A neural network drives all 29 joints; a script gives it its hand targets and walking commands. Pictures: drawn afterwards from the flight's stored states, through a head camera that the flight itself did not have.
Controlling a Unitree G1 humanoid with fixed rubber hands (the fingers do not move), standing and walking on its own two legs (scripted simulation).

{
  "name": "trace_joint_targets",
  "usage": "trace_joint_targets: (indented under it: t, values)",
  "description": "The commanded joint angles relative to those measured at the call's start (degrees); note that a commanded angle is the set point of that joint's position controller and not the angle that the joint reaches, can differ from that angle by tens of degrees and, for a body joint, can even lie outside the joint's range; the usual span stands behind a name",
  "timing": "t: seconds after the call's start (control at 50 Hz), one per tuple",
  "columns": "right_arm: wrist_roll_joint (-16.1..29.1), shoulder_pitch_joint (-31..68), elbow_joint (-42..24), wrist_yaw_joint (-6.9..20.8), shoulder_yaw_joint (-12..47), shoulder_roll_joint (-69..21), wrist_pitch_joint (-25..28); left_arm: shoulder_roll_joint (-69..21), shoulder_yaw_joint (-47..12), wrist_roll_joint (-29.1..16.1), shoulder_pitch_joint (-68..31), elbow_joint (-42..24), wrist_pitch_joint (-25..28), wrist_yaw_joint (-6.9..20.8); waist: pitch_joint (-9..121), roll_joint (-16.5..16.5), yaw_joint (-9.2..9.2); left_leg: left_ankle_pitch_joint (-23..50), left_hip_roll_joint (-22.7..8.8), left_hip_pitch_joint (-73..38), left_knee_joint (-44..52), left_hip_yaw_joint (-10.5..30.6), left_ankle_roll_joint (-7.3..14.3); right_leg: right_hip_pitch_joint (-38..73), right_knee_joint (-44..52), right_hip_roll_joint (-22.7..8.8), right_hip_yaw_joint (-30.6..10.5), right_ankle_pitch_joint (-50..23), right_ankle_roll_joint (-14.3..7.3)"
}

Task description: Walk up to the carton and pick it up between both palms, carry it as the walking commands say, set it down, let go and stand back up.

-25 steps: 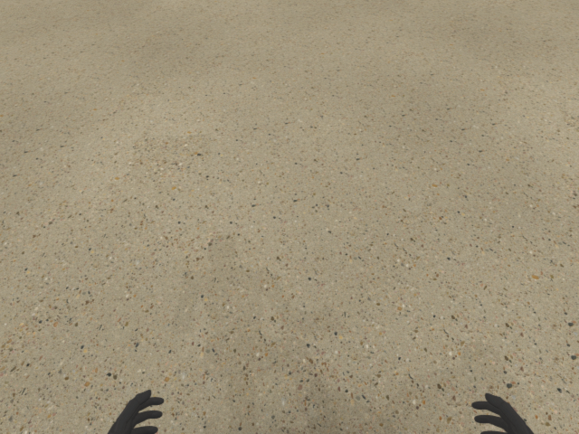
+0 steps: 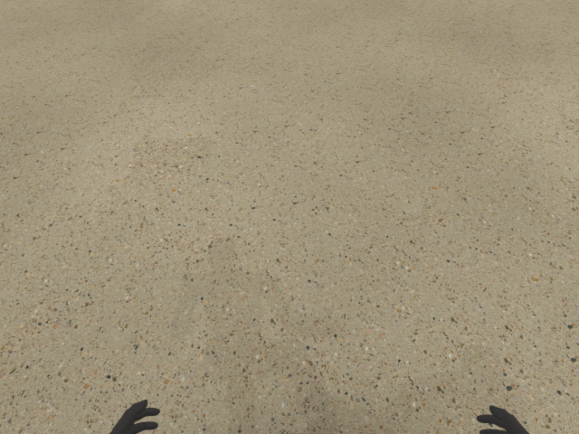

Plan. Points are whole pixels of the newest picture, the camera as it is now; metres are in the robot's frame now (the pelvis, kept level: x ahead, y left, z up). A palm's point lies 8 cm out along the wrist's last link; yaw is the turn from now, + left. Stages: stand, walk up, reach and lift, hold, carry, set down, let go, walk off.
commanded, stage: stand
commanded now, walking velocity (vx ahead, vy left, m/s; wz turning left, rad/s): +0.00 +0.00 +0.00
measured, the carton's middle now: out of the picture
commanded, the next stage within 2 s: walk up in 0.04 s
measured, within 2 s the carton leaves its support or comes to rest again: neither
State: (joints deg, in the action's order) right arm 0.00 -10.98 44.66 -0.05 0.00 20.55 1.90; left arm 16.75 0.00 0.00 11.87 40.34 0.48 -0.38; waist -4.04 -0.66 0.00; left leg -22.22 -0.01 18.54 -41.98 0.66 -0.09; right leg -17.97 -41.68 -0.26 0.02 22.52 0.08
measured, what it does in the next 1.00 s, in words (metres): lifts its right foot, turning right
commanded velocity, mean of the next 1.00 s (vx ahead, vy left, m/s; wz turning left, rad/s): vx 0.17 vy -0.07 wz -0.38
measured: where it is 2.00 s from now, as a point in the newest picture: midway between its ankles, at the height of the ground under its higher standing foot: (426, 419)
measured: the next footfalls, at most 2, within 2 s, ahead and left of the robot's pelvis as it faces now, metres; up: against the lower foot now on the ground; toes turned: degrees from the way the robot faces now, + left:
right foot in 1.20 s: -0.01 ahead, -0.24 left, +0.00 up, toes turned -31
left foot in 1.68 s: +0.39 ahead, -0.26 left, +0.00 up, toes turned -29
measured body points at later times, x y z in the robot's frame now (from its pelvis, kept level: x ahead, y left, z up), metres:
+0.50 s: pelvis -0.02 +0.01 +0.01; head +0.00 +0.00 +0.45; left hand +0.12 +0.26 -0.11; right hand +0.06 -0.27 -0.12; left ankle -0.02 +0.11 -0.69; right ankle +0.00 -0.12 -0.72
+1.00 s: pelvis -0.03 -0.01 +0.03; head +0.01 +0.01 +0.47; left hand +0.17 +0.19 -0.11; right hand -0.07 -0.28 -0.09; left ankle -0.01 +0.12 -0.72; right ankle -0.16 -0.16 -0.61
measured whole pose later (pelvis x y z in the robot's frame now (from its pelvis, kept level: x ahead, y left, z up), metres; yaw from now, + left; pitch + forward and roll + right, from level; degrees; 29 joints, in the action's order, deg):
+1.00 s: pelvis -0.03 -0.01 +0.03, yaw -21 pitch -1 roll -2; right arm 0.0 -17.8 47.1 -0.7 -0.1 14.8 2.0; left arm 16.9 0.4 0.0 11.5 43.2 -4.4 4.6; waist -5.1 1.0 -0.1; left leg -18.2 -10.2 8.8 -29.3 -14.2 -1.5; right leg -23.1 -67.8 -4.2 -3.0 20.6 1.6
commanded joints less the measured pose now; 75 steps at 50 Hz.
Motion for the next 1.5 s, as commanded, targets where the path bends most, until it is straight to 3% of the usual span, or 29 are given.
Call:
trace_joint_targets:
  t: [0.0,0.2,0.22,0.24,0.28,0.34,0.38,0.48,0.5,0.52,0.54,0.56,0.58,0.62,0.66,0.7,0.88,1.0,1.06,1.08,1.1,1.12,1.14,1.16,1.2,1.22,1.26,1.32,1.48]
  values:
    - [-1.0,4.0,-2.2,-0.5,-3.9,11.2,1.8,14.6,4.3,1.2,-2.8,-0.7,2.4,-0.4,8.0,1.1,0.74,17.2,-5.5,-2.5,7.9,6.9,4.9,2.8,7.3,-4.6,-4.6,-15.6,-4.3]
    - [-0.9,4.7,-1.4,-0.5,-3.7,11.9,1.7,14.1,4.1,1.1,-3.4,0.8,2.3,-0.6,7.0,1.0,0.06,16.2,-4.8,-2.8,8.5,6.2,4.2,2.9,8.8,-5.1,-5.7,-16.0,-4.7]
    - [-1.8,-6.1,3.1,-1.9,-3.2,6.5,-2.0,6.4,5.0,-1.6,-6.7,-1.1,-1.1,2.9,8.5,2.3,-3.15,-1.6,-12.3,-12.1,15.2,9.2,1.6,-4.9,2.8,-0.7,-1.1,-9.8,0.0]
    - [-1.2,-0.5,-1.3,-2.2,-4.7,7.3,-3.5,4.3,3.4,0.8,-0.5,0.1,-0.6,2.0,3.2,-10.2,-2.41,21.7,-15.7,-10.0,12.6,6.5,3.3,-8.0,2.5,-3.0,-3.5,-26.3,-0.5]
    - [0.2,3.2,-3.3,-1.9,-4.7,4.4,-4.3,6.9,4.0,0.0,3.6,2.7,-0.9,1.3,5.5,-1.3,1.02,30.3,-9.0,-3.3,1.6,-2.0,0.7,1.9,7.7,-6.7,-9.5,-36.1,-3.7]
    - [-0.1,6.3,-5.4,-0.8,-3.3,1.4,-5.0,11.5,5.1,0.8,4.5,1.8,-2.4,0.6,4.1,13.9,2.92,-8.9,-0.1,7.2,-9.5,-6.7,-3.4,4.7,16.5,-15.6,-26.9,-47.9,-11.6]
    - [-0.2,7.7,-6.2,-0.6,-3.5,1.2,-5.0,10.9,4.8,1.4,4.4,1.6,-2.9,0.3,3.6,11.8,2.94,-13.2,-0.4,5.0,-11.4,-4.2,-3.4,0.7,20.1,-14.1,-30.1,-39.0,-12.0]
    - [-0.3,-0.4,-3.0,-1.3,-3.4,0.2,-4.4,9.4,5.1,1.4,-4.0,0.4,-3.9,-0.1,3.4,9.2,-2.40,1.1,-0.8,-5.3,10.4,-5.5,-1.0,-1.3,17.0,-6.3,-23.0,-23.0,-7.8]
    - [-0.6,-5.3,-1.8,-1.8,-3.9,2.4,-4.3,6.3,4.4,1.3,-7.0,-0.9,-3.9,0.1,3.3,0.2,-6.06,1.2,-7.0,-13.4,21.1,1.2,1.1,-10.9,9.2,-1.1,-15.8,-15.0,-4.7]
    - [-1.7,-6.9,-1.7,-2.3,-5.2,8.6,-4.6,1.7,3.9,2.2,-5.7,-1.7,-3.6,-0.1,3.5,-18.9,-6.64,0.7,-23.1,-16.4,30.5,21.6,5.9,-20.6,-8.5,7.2,-4.5,7.3,-0.4]
    - [-1.8,-3.4,-2.2,-2.1,-5.0,9.2,-4.7,2.3,4.6,2.5,-5.6,-1.5,-3.9,-0.2,0.0,-14.6,-4.25,4.8,-25.9,-8.1,30.4,22.8,7.1,-19.6,-19.5,2.2,-4.0,10.5,1.1]
    - [-2.0,-0.8,-2.6,-1.6,-4.5,7.3,-4.7,3.5,5.0,2.0,-2.2,-1.4,-4.6,0.1,-3.9,-10.1,-1.12,3.8,-24.1,-0.9,30.8,17.2,7.3,-16.7,-23.2,0.4,-5.6,8.2,1.3]
    - [-1.4,1.9,-3.0,-1.7,-4.2,6.0,-4.8,3.7,5.5,1.6,-0.5,-0.5,-4.9,0.3,-4.0,-7.4,-0.32,-0.9,-21.7,-1.0,30.6,13.0,5.0,-15.6,-23.4,-0.4,-5.8,5.3,1.3]
    - [-0.8,3.5,-4.3,-2.2,-4.4,4.7,-4.1,4.7,5.4,1.5,0.9,0.3,-4.8,1.4,-3.4,-4.8,0.58,-2.2,-20.7,-2.6,31.0,9.9,7.0,-16.2,-28.2,-0.2,-2.8,0.8,1.6]
    - [-0.7,2.3,-4.3,-2.1,-4.1,4.3,-3.7,4.4,5.4,1.3,0.9,-0.3,-4.7,1.8,-1.2,-4.8,-0.54,-2.3,-19.9,-8.1,29.5,5.6,6.9,-18.5,-30.7,0.6,-1.0,-0.6,2.7]
    - [-0.8,-6.7,-1.1,-2.0,-5.6,8.6,-2.5,4.9,5.4,2.3,-5.0,-2.9,-4.5,4.5,2.7,-6.2,-2.55,-21.9,-24.8,-18.1,31.9,13.6,2.6,-28.2,-34.1,-2.4,-4.2,-2.4,3.4]
    - [-1.4,-14.2,1.3,-0.7,-6.0,6.3,1.2,1.5,4.1,2.0,-10.7,-2.2,-2.3,5.2,0.2,-8.0,-6.40,-6.0,-24.2,-22.5,31.0,4.6,4.0,-27.5,-24.4,-5.4,-2.1,-6.3,2.1]
    - [-2.0,-11.5,0.2,-0.3,-6.5,6.4,1.4,0.8,3.3,1.2,-9.1,-2.6,-1.6,5.9,-1.2,-12.2,-5.38,2.6,-24.5,-19.1,30.3,-4.4,4.2,-20.4,-11.2,-7.2,0.1,-5.2,0.7]
    - [-2.8,-6.7,0.0,0.1,-6.5,7.2,-0.1,0.8,2.8,1.0,-4.8,-2.2,-1.1,6.0,-0.8,-14.3,-2.38,5.7,-23.4,-14.1,26.8,-8.9,3.9,-10.8,-0.5,-5.9,4.4,2.0,0.0]
    - [-2.9,-6.0,-0.6,0.5,-6.6,7.0,0.0,1.8,3.1,1.1,-1.8,-0.5,-0.5,5.1,2.4,-12.2,-1.27,4.9,-22.7,-14.3,23.3,-9.8,3.7,-6.8,3.3,-5.9,5.0,2.5,-0.5]
    - [-2.8,-4.0,-0.7,1.0,-6.5,7.0,-0.3,2.3,3.5,1.6,5.8,2.5,0.4,4.4,5.9,-7.7,2.91,2.1,-20.0,-11.8,14.0,-12.4,2.9,1.3,8.5,-3.2,8.5,-0.7,-1.2]
    - [-3.1,-3.4,-1.5,1.5,-6.0,4.7,-0.5,5.2,4.3,2.4,16.7,7.1,1.6,3.6,11.5,4.1,8.22,1.8,-13.0,-6.8,-5.9,-15.7,1.3,12.7,12.5,-0.1,6.9,-1.6,-1.7]
    - [-3.0,0.1,-5.9,2.2,-3.4,-1.2,0.2,13.7,6.4,2.9,26.2,8.9,2.9,2.4,9.7,26.6,13.00,-14.5,-5.1,13.9,-26.5,-12.6,-1.1,22.6,19.0,-12.5,-19.7,-2.3,-4.3]
    - [-2.3,1.2,-8.7,2.5,-3.0,-2.7,1.1,16.6,7.0,1.9,28.9,9.5,2.8,1.4,10.3,32.3,11.31,-17.6,-0.9,27.2,-34.1,-7.8,-1.6,30.3,23.6,-19.1,-37.3,-18.8,-8.0]
    - [-2.0,4.7,-8.4,2.8,-3.4,-3.6,1.4,12.5,6.2,1.8,25.0,8.0,2.9,0.5,7.3,15.7,8.64,-8.4,-5.9,31.9,-34.6,-1.2,-1.1,27.8,22.8,-18.6,-35.1,-18.5,-9.9]
    - [-1.9,3.7,-7.8,3.0,-3.4,-2.7,1.5,11.5,6.2,1.4,20.7,6.0,2.9,0.0,5.1,13.3,6.62,-2.7,-7.7,32.1,-32.8,-0.9,-1.1,25.2,22.8,-17.5,-32.2,-18.6,-10.0]
    - [-1.9,2.6,-5.9,2.9,-2.8,-1.5,1.0,7.9,5.7,1.3,16.9,5.5,3.2,-0.7,7.7,14.1,4.66,-0.9,-7.0,29.1,-29.0,-1.2,-1.4,26.0,19.3,-13.8,-23.0,-34.8,-8.1]
    - [-2.1,6.3,-6.4,3.0,-2.5,-2.4,0.3,6.4,5.4,1.0,21.9,5.5,4.0,-0.7,8.9,8.4,5.66,1.2,-5.7,27.8,-24.1,-3.5,-2.3,27.6,18.2,-15.4,-21.3,-50.9,-9.3]
    - [-0.8,15.4,-7.7,3.7,-1.2,-4.9,-0.3,4.4,4.8,1.3,25.3,6.8,3.7,-0.9,3.2,8.7,6.59,11.0,-3.1,24.5,-4.4,-7.5,-1.8,24.9,23.5,-11.9,-14.9,-55.0,-6.4]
